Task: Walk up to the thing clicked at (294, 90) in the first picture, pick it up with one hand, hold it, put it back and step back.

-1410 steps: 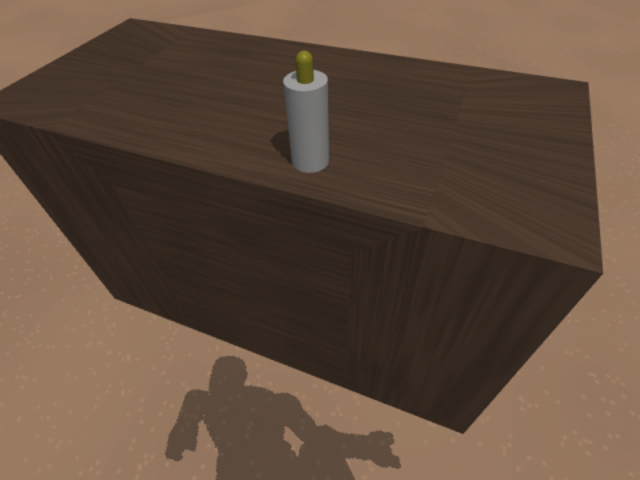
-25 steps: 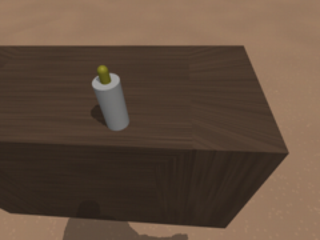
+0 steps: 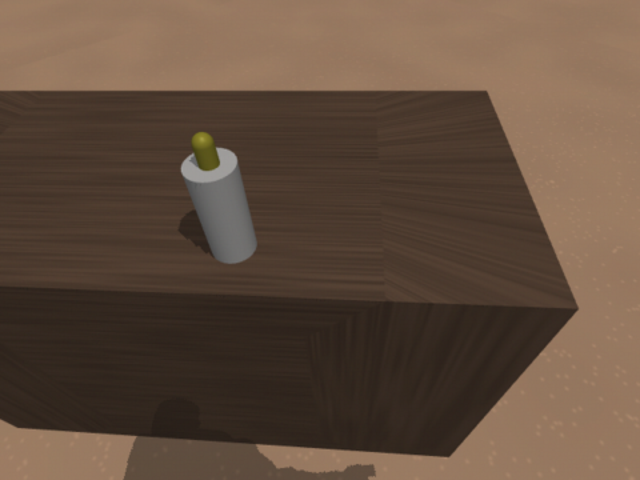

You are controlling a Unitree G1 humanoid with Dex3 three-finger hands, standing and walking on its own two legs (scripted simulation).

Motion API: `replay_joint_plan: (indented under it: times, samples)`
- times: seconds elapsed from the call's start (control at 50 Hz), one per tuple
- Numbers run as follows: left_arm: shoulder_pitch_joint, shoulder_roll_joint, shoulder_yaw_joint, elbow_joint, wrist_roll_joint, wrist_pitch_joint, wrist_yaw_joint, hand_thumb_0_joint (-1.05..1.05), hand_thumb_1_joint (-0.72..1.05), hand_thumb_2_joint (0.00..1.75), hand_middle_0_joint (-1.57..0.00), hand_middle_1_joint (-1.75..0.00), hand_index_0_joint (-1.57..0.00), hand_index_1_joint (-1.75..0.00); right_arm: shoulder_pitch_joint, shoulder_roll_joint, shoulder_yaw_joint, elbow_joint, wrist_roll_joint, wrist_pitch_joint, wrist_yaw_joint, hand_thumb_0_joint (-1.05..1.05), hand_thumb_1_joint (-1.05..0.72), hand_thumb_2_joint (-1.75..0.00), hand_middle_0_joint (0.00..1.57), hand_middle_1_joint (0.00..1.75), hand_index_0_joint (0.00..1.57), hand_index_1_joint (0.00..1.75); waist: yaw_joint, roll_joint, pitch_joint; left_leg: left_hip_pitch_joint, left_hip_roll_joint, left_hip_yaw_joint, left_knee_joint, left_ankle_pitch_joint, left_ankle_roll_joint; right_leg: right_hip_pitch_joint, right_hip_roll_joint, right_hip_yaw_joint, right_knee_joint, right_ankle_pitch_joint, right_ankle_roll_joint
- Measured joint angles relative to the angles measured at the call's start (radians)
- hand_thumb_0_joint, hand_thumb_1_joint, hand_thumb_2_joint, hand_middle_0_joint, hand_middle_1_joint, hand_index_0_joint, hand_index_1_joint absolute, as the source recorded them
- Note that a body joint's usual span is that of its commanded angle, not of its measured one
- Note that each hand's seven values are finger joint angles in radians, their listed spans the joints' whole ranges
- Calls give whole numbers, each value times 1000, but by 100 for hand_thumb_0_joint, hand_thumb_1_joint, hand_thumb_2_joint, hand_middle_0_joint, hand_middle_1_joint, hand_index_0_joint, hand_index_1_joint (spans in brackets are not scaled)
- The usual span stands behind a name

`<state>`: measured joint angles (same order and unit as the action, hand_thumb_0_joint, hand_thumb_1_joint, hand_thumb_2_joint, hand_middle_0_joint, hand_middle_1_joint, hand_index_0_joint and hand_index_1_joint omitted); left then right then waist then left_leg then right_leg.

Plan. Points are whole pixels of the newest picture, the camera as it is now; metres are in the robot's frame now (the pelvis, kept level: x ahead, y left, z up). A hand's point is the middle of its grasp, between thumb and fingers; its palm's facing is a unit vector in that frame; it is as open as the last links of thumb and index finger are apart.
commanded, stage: stand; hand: left
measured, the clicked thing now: (219, 197) +0.44 +0.18 +0.12
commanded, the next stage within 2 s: step back in 0.52 s
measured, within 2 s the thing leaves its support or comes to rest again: neither
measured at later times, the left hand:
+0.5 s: hand out of the picture +0.07 +0.25 -0.16, palm faces -0.02 -0.94 -0.35, open 7.4 cm
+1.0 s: hand out of the picture +0.06 +0.31 -0.18, palm faces -0.03 -0.93 -0.36, open 7.4 cm
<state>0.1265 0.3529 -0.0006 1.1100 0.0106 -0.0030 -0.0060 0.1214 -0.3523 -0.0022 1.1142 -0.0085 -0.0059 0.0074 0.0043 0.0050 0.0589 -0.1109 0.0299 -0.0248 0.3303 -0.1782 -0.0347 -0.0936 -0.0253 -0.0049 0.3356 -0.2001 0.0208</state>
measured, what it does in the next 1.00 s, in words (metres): lifts its right foot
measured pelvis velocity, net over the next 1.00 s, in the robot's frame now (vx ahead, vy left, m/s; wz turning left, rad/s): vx -0.07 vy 0.04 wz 0.00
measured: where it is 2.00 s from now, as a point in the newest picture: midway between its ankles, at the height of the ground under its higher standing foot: outside the picture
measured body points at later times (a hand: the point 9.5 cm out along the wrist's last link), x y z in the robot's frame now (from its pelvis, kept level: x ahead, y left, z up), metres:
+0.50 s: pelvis +0.00 +0.00 +0.00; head +0.02 +0.00 +0.45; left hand +0.07 +0.30 -0.13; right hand +0.08 -0.30 -0.13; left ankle +0.00 +0.14 -0.75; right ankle -0.01 -0.13 -0.75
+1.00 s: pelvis -0.07 +0.04 -0.02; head +0.01 +0.07 +0.42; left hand +0.07 +0.36 -0.16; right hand -0.01 -0.28 -0.13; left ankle -0.05 +0.14 -0.75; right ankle -0.08 -0.10 -0.67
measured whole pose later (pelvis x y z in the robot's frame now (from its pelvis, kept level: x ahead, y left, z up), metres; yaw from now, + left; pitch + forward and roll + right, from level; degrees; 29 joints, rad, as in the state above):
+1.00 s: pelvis -0.07 +0.04 -0.02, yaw +0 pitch -1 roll -1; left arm 0.05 0.41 0.06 0.89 0.01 0.07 0.03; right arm 0.16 -0.35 -0.05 0.94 -0.03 0.04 0.00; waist -0.01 -0.06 0.20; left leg -0.29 -0.01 0.00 0.60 -0.30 0.04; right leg -0.47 0.12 0.16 1.14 -0.53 -0.01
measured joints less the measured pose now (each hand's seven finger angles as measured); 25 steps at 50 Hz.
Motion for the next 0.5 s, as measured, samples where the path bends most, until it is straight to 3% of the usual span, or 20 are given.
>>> replay_joint_plan:
  times: [0.5]
  samples:
    - [4, 0, 4, 3, -1, -1, 0, 1, 90, 90, -21, -30, -20, -30, 2, -2, -1, 0, 0, 0, -1, 1, -91, -90, 20, 30, 21, 30, 1, 1, 4, 1, 1, -5, -1, -3, -2, 5, 1, -5, -5, -2, -1]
